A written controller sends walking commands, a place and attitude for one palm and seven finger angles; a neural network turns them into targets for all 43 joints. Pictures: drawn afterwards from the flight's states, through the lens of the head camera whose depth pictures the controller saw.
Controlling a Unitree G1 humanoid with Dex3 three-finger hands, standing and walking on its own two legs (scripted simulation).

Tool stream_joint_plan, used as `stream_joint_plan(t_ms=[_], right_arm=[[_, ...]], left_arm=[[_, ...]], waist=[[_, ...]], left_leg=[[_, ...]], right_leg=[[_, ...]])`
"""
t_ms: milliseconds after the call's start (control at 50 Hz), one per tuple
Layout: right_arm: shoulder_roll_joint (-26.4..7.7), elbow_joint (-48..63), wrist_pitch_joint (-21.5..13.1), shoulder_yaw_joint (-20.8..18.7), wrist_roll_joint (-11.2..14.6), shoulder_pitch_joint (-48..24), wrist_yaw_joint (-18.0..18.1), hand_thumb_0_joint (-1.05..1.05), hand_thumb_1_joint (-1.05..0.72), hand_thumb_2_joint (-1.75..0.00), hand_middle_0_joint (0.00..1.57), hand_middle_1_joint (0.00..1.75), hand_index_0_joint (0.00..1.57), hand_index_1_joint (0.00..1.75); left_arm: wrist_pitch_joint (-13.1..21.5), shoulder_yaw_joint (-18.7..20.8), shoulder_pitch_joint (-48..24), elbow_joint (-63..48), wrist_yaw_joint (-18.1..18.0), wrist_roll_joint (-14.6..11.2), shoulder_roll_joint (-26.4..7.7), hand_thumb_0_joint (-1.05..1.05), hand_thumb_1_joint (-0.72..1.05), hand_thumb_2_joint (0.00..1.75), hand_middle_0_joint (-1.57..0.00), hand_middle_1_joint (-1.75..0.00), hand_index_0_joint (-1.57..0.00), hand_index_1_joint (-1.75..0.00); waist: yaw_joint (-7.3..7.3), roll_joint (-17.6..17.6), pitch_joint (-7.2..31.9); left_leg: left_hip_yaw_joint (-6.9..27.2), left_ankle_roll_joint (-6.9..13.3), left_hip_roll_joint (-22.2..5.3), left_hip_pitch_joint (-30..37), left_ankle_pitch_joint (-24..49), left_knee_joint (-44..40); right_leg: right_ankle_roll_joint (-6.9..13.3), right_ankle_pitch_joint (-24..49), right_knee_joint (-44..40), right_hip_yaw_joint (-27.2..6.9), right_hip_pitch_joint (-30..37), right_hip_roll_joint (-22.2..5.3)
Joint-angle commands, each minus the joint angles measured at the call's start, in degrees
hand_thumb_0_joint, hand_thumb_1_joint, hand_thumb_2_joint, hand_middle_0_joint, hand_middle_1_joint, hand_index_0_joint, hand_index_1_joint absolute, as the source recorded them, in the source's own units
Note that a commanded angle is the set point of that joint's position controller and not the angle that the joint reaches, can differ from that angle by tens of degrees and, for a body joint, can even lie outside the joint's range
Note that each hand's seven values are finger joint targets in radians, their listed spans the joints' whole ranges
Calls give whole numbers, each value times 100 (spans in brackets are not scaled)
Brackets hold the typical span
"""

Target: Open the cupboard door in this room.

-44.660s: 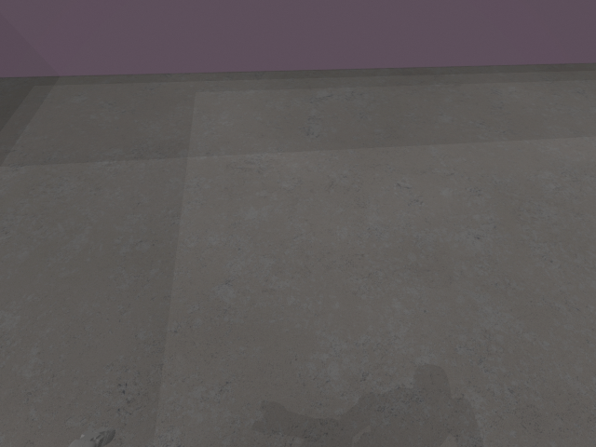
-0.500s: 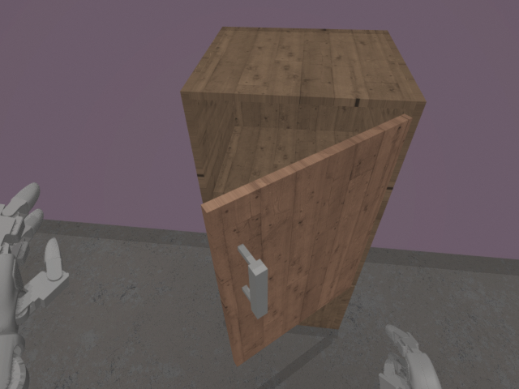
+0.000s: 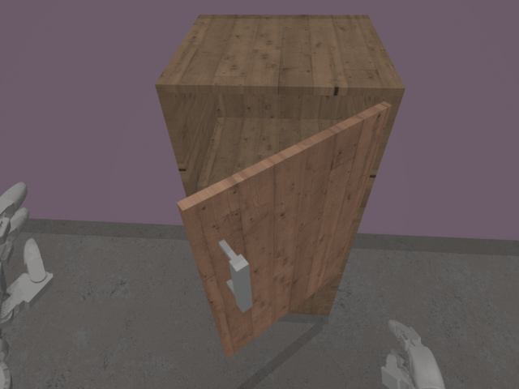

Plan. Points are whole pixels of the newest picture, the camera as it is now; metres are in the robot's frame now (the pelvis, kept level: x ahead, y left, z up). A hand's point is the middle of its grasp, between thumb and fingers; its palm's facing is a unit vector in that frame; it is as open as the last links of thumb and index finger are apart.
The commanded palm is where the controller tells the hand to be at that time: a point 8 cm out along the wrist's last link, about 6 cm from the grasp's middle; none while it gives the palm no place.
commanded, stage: step back with the hand held close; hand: left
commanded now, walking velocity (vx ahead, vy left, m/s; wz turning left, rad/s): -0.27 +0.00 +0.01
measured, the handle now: (235, 276) +0.29 +0.07 +0.01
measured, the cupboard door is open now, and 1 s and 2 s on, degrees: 40 40 40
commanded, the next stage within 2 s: stop stepping back and stand still in 1.00 s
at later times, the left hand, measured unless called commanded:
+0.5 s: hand out of the picture +0.12 +0.29 +0.15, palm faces +0.42 -0.76 -0.49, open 7.4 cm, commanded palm +0.06 +0.33 +0.17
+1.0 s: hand out of the picture +0.02 +0.31 +0.17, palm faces +0.49 -0.77 -0.41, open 7.4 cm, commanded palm -0.04 +0.34 +0.17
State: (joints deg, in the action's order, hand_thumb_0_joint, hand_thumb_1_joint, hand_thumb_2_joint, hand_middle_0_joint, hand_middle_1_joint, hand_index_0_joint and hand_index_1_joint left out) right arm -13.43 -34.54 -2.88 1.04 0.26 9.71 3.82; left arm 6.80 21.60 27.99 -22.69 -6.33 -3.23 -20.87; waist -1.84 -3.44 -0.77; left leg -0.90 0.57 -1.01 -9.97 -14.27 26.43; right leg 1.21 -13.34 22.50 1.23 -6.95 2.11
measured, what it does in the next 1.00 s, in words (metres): walks backwards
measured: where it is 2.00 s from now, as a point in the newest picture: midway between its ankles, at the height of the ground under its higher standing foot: outside the picture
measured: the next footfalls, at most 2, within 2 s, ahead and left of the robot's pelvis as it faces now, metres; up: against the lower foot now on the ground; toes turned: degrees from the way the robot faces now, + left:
right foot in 1.18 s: -0.32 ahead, -0.09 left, +0.00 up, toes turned -4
left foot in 1.34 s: -0.12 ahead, +0.10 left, +0.00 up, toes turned -4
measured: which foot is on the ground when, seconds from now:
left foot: down 0.00-1.00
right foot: down 0.00-0.82, up 0.84-1.00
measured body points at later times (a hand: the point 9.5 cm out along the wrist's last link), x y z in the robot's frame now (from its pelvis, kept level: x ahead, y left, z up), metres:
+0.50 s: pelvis -0.08 +0.03 -0.02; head -0.07 +0.04 +0.43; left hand +0.09 +0.33 +0.18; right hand +0.09 -0.21 -0.09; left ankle +0.00 +0.11 -0.74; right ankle -0.01 -0.10 -0.74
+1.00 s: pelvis -0.17 +0.04 -0.01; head -0.15 +0.07 +0.44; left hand -0.01 +0.35 +0.19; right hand +0.01 -0.18 -0.08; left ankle -0.05 +0.12 -0.74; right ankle -0.25 -0.10 -0.67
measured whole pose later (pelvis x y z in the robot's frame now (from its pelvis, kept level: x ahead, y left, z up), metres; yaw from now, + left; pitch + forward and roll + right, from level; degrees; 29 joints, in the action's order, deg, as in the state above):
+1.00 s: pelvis -0.17 +0.04 -0.01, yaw +1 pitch +1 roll -4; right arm -9.1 -36.9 -7.4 -0.5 -1.0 9.7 2.2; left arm 12.0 27.0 30.3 -33.5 -10.5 -2.5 -24.3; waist -1.0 0.5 -1.5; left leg -2.3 3.2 -2.9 -25.7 -3.4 28.2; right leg -1.5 -27.8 61.0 -1.3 -21.6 4.8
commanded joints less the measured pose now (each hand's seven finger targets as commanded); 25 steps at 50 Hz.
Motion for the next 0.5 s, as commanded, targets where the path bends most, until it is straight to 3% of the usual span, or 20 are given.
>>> stream_joint_plan(t_ms=[0,40,100,160,200,240,360,420,480], right_arm=[[-666,1065,-108,-357,27,-570,83,0,-90,-90,20,30,20,30],[-637,1132,-46,-375,39,-587,115,0,-90,-90,20,30,20,30],[-617,1211,33,-407,57,-564,118,0,-90,-90,20,30,20,30],[-623,1238,66,-420,65,-561,132,0,-90,-90,20,30,20,30],[-639,1246,55,-430,70,-538,126,0,-90,-90,20,30,20,30],[-659,1257,15,-434,62,-520,129,0,-90,-90,20,30,20,30],[-720,1279,-170,-429,43,-429,130,0,-90,-90,20,30,20,30],[-785,1251,-290,-442,16,-377,138,0,-90,-90,20,30,20,30],[-775,1227,-421,-439,-1,-344,137,0,-90,-90,20,30,20,30]], left_arm=[[423,688,-4,-1421,-115,9,-1185,0,90,90,-20,-30,-20,-30],[426,855,151,-1529,-167,6,-1331,0,90,90,-20,-30,-20,-30],[435,963,294,-1636,-211,-4,-1399,0,90,90,-20,-30,-20,-30],[452,970,444,-1651,-253,-12,-1375,0,90,90,-20,-30,-20,-30],[476,961,439,-1672,-272,-1,-1359,0,90,90,-20,-30,-20,-30],[527,993,456,-1785,-304,28,-1380,0,90,90,-20,-30,-20,-30],[700,1040,329,-1811,-345,146,-1294,0,90,90,-20,-30,-20,-30],[788,1082,108,-1891,-362,239,-1294,0,90,90,-20,-30,-20,-30],[839,1048,-96,-1931,-357,305,-1169,0,90,90,-20,-30,-20,-30]], waist=[[100,229,845],[88,143,1015],[109,297,1044],[116,95,972],[134,111,836],[121,-99,818],[162,-234,394],[167,-451,259],[163,-664,295]], left_leg=[[154,128,-240,324,2031,-154],[177,125,-292,261,2345,-147],[191,115,-311,16,2184,-107],[259,125,-356,-282,1913,-182],[310,150,-364,-547,1429,-228],[404,184,-416,-838,1071,-373],[744,423,-608,-2411,-1466,-891],[941,509,-702,-3002,-2217,-1005],[1234,636,-1008,-3501,-2929,-1336]], right_leg=[[-115,2409,-86,-446,-109,-560],[-119,2619,119,-400,19,-549],[-120,2626,216,-474,23,-540],[-124,2319,305,-469,25,-509],[-128,1932,277,-544,-63,-482],[-132,1595,378,-500,56,-425],[-181,414,797,-544,460,-260],[-189,37,1081,-527,604,-164],[-257,-99,1815,-361,880,55]])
